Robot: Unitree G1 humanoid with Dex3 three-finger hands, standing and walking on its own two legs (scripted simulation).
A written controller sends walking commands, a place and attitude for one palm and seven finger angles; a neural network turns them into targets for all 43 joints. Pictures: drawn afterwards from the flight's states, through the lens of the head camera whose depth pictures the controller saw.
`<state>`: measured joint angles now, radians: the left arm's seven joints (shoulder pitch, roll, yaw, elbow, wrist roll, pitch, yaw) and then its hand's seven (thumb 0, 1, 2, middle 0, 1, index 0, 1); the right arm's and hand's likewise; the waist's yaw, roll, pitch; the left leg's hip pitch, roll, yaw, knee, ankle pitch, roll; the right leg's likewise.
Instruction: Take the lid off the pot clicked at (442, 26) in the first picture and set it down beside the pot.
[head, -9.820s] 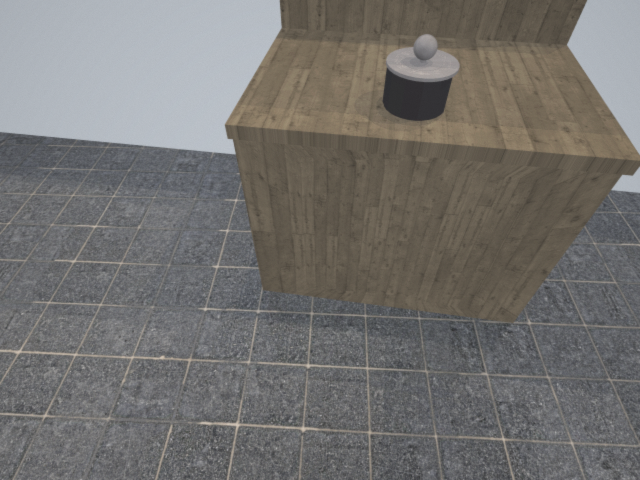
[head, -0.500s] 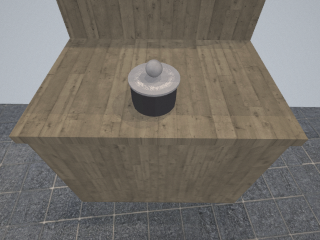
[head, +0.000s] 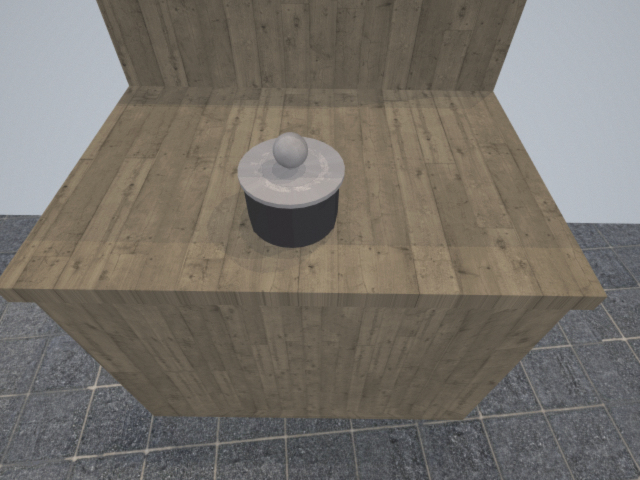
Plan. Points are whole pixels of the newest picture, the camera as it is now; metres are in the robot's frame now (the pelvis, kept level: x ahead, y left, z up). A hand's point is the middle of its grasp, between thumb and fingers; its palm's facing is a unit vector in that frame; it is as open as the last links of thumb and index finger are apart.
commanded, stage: shuffle to correct the standing spot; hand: left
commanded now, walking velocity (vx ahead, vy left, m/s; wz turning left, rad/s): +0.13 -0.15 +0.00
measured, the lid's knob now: (290, 150) +0.55 +0.08 +0.12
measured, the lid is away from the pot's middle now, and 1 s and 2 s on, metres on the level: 0.00 0.00 0.00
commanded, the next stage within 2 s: come to a stop and stand still in 0.26 s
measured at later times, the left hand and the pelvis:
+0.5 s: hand out of the picture +0.11 +0.12 -0.17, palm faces +0.08 -0.96 -0.26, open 7.3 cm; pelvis +0.08 -0.08 -0.01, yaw +2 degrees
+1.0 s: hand out of the picture +0.10 +0.17 -0.19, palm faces +0.06 -0.97 -0.23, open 7.3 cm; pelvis +0.09 -0.03 -0.01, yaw +2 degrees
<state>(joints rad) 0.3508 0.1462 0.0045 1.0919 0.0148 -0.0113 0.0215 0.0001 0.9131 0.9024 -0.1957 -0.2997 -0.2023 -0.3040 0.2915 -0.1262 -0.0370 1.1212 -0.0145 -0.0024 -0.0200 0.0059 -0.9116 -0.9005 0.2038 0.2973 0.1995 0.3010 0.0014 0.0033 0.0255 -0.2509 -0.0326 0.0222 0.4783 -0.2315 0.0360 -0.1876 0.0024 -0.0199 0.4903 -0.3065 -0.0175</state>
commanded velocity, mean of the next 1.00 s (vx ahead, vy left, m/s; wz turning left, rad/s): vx -0.01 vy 0.01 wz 0.02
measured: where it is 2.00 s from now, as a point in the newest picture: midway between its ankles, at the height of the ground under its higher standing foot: outside the picture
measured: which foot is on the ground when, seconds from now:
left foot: down 0.00-0.40, up 0.42-0.94, down 0.96-1.00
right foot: down 0.00-0.20, up 0.22-0.38, down 0.40-0.98, up 1.00-1.00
